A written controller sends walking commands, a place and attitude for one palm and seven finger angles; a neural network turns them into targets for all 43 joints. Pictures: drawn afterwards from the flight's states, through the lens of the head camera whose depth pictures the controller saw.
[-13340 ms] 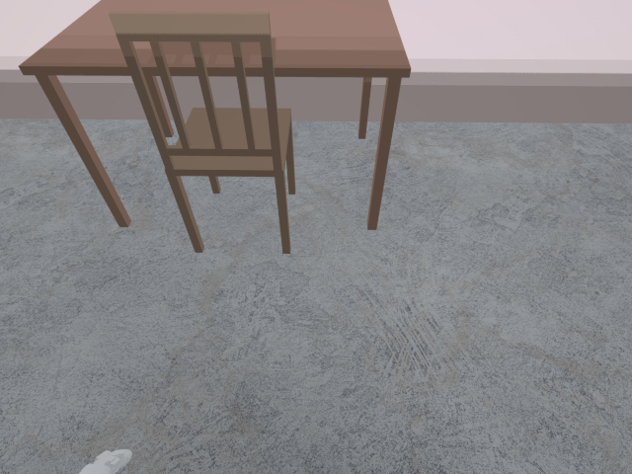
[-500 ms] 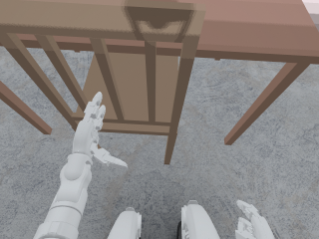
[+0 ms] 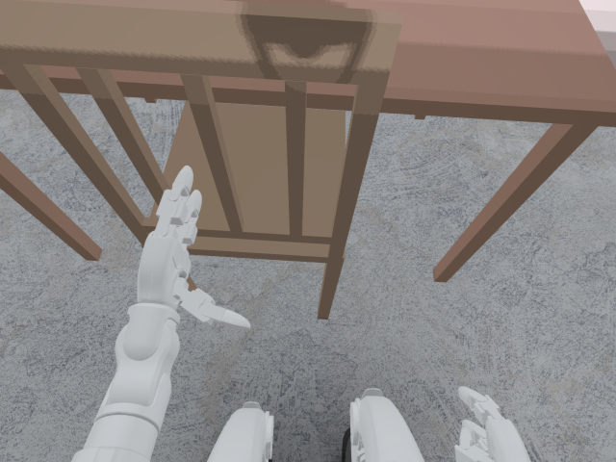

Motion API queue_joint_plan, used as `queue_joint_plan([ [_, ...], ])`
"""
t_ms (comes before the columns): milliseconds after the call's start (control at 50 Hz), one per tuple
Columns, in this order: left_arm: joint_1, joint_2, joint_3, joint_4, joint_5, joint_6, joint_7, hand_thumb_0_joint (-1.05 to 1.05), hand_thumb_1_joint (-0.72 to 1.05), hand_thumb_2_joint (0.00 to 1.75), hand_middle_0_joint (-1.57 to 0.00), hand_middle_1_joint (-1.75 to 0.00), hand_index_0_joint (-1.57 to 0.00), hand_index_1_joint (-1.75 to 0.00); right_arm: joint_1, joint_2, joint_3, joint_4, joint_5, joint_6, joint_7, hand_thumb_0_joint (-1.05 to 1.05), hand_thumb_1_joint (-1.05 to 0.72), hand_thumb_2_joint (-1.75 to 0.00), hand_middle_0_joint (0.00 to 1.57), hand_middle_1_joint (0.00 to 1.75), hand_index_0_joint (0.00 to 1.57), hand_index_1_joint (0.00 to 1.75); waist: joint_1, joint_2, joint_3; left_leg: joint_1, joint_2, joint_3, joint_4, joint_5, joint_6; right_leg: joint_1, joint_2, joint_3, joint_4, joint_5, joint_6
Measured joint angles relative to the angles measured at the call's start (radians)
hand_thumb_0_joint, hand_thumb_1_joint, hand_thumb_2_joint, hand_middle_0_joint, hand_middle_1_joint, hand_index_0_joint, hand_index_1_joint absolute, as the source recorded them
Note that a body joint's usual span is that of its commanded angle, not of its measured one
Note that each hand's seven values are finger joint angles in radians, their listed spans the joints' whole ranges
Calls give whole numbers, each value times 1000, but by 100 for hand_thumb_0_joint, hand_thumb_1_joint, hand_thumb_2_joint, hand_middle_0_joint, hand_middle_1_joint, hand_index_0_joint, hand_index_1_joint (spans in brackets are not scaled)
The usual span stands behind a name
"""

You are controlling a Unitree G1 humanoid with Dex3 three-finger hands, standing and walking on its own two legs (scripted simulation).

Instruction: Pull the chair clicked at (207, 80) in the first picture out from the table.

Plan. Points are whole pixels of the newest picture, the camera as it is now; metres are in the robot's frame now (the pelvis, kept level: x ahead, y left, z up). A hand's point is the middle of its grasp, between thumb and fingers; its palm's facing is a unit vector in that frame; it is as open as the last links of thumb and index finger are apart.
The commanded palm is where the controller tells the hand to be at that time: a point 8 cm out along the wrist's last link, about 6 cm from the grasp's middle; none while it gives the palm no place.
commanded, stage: push the fingers through the gap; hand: left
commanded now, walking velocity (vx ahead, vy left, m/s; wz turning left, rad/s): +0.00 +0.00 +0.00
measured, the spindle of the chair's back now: (221, 169) +0.50 +0.13 +0.03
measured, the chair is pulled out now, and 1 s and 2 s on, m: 0.00 0.00 0.00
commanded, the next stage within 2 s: hook a spindle and tug to test in 1.64 s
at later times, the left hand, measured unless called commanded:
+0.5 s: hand (222, 233) +0.40 +0.12 +0.01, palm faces -0.09 -1.00 -0.04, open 17.0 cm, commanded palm +0.38 +0.17 +0.02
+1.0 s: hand (226, 197) +0.45 +0.12 +0.02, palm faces -0.04 -1.00 -0.05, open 17.0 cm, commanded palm +0.43 +0.17 +0.02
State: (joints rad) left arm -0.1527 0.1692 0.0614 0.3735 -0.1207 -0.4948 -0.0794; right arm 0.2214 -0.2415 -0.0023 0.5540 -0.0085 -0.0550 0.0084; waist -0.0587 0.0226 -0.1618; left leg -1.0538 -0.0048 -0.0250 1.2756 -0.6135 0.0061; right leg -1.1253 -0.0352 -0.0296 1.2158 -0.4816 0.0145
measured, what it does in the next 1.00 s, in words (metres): stands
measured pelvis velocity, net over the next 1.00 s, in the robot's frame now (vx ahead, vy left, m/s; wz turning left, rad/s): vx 0.00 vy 0.00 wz -0.02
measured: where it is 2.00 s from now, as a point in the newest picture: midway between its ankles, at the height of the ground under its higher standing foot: outside the picture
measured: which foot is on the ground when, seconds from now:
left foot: down 0.00-1.00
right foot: down 0.00-1.00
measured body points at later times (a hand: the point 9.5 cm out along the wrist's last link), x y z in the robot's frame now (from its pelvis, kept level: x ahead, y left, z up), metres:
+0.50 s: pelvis +0.00 +0.00 +0.00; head +0.13 +0.01 +0.43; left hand +0.40 +0.18 +0.02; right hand +0.11 -0.25 -0.12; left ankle -0.01 +0.11 -0.63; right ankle +0.05 -0.13 -0.63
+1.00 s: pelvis +0.00 +0.00 +0.00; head +0.14 +0.01 +0.42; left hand +0.45 +0.17 +0.03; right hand +0.07 -0.26 -0.13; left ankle -0.01 +0.11 -0.63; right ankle +0.05 -0.13 -0.63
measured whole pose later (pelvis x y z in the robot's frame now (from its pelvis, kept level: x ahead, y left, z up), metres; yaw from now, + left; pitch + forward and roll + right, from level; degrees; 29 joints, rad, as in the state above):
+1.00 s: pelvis +0.00 +0.00 +0.00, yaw -1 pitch +26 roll -1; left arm -0.60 0.24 0.21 0.83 -0.07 -0.51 -0.07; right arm 0.28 -0.25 0.00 0.61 -0.03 -0.01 0.03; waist -0.12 0.03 -0.16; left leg -1.12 0.00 -0.01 1.28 -0.61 0.01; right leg -1.20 -0.03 -0.02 1.22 -0.47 0.02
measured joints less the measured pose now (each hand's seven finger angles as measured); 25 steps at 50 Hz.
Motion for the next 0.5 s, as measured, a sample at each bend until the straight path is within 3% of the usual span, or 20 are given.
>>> queue_joint_plan([
  [60, -55, 9, 6, 57, 13, -2, 7, -1, -50, 30, -6, -8, -6, -8, -2, -3, 7, 11, 1, 7, 7, 1, -91, -90, 20, 30, 21, 30, 3, 2, -9, -7, -3, -5, 7, -1, 0, -4, -3, -4, 5, -2, 0],
  [180, -111, 16, 17, 149, 6, 78, -22, -1, -50, 30, -6, -8, -6, -8, -6, -2, 13, -1, 9, 23, 4, 1, -91, -90, 20, 30, 21, 30, -9, 2, -3, -19, 0, -2, 11, 0, 2, -17, 0, -1, 7, 2, 0],
  [360, -168, 22, 45, 160, 12, 4, 6, -1, -50, 30, -6, -8, -6, -8, 9, -2, 7, 26, -4, 8, 2, 1, -91, -90, 20, 30, 21, 30, -17, -2, -6, -27, 0, -1, 12, -1, 2, -25, 0, -1, 7, 2, 2],
  [500, -250, 41, 69, 267, 14, 61, -17, -1, -50, 30, -6, -8, -6, -8, 16, -5, 7, 26, 1, 29, 5, 1, -91, -90, 20, 30, 21, 30, -32, 4, 1, -43, 2, 1, 15, 0, 4, -41, 3, 1, 6, 5, 2],
])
